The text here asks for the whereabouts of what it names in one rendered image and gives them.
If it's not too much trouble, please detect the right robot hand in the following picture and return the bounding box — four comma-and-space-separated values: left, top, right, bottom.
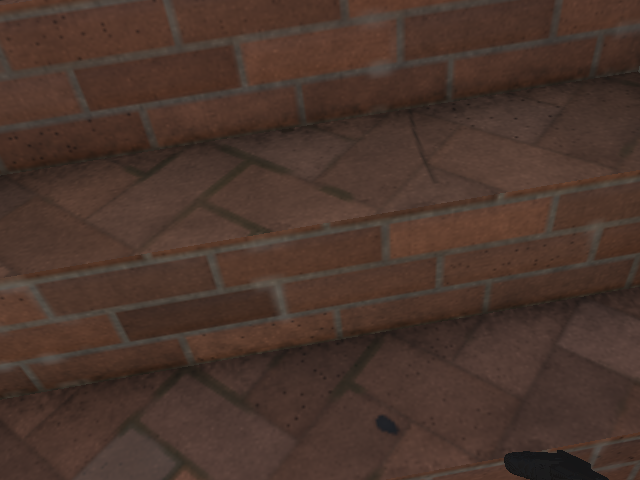
504, 450, 609, 480

